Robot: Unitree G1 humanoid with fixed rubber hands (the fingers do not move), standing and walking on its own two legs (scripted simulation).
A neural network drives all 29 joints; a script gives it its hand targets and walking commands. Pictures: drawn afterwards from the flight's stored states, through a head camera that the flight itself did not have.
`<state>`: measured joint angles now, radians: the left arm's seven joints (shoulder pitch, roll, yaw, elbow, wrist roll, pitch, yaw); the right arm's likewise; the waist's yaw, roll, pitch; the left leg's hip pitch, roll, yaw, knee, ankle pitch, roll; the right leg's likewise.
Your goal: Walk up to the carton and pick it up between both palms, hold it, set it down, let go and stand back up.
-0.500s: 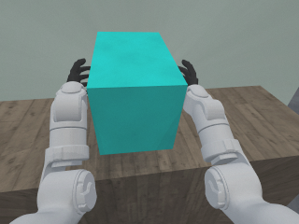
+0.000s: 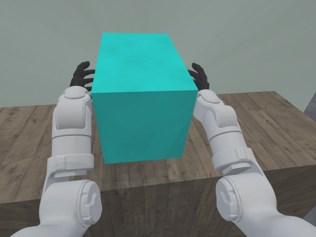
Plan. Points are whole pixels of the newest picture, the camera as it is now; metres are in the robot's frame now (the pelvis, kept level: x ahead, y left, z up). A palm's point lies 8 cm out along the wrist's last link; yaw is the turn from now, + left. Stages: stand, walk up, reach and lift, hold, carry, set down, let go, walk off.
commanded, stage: hold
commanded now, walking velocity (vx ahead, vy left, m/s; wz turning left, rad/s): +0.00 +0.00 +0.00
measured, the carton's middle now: (139, 91) +0.44 +0.03 +0.21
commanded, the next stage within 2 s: none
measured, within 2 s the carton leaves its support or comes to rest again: neither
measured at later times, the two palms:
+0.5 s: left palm (78, 92) +0.36 +0.17 +0.25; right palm (200, 94) +0.37 -0.12 +0.24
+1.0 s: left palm (79, 93) +0.36 +0.17 +0.25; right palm (200, 94) +0.37 -0.12 +0.24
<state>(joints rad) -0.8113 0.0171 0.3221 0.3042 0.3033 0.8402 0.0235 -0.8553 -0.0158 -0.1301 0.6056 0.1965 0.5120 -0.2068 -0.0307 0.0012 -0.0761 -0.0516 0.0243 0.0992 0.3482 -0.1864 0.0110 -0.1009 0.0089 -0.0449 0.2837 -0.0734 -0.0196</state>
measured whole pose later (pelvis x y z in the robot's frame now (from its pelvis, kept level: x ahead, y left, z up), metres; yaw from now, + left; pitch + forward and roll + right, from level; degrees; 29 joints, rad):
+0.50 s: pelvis +0.00 +0.00 +0.00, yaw +0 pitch -7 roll +0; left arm -0.81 0.02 0.32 0.30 0.30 0.84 0.02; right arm -0.86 -0.02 -0.13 0.60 0.20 0.52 -0.21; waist -0.03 0.00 -0.08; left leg -0.05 0.02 0.10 0.35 -0.19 0.01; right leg -0.10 0.01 -0.04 0.28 -0.07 -0.02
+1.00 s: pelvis +0.00 +0.00 +0.00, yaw +0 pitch -7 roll +0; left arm -0.81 0.02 0.32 0.30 0.30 0.84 0.02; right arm -0.85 -0.02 -0.13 0.60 0.20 0.51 -0.21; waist -0.03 0.00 -0.08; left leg -0.05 0.02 0.10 0.35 -0.19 0.01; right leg -0.10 0.01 -0.04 0.28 -0.07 -0.02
